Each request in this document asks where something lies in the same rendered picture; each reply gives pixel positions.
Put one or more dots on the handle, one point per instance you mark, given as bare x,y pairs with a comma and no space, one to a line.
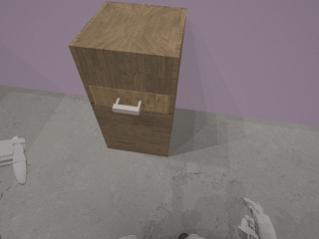
123,109

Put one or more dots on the drawer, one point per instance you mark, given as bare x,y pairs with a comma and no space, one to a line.
150,102

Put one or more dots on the cabinet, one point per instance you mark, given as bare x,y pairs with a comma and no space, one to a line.
132,47

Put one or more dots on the robot right hand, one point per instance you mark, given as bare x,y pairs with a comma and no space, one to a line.
260,227

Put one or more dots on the robot left hand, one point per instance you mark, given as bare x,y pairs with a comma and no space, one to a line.
12,154

